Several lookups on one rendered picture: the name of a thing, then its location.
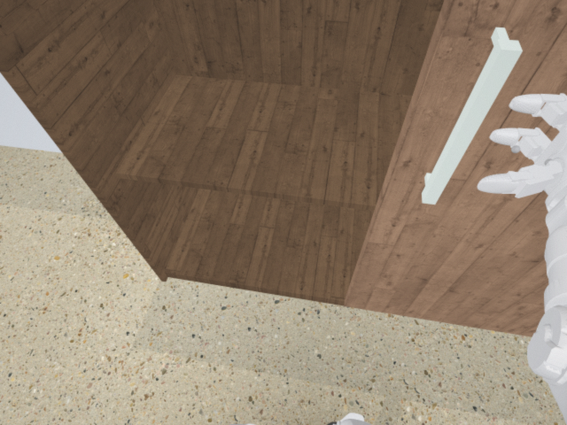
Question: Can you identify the handle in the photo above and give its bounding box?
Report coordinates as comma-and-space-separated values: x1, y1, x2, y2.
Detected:
422, 27, 523, 205

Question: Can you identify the wardrobe door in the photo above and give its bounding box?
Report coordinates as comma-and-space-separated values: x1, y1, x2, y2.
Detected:
344, 0, 567, 337

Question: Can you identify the right robot hand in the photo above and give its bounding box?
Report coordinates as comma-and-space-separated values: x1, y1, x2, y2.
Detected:
478, 93, 567, 198

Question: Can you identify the robot right forearm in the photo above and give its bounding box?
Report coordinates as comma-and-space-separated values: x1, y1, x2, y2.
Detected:
544, 179, 567, 312

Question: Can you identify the robot right shin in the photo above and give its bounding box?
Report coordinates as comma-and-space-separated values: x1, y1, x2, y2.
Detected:
341, 413, 364, 422

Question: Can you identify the right robot upper arm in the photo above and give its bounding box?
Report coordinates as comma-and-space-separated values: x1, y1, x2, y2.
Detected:
527, 305, 567, 425

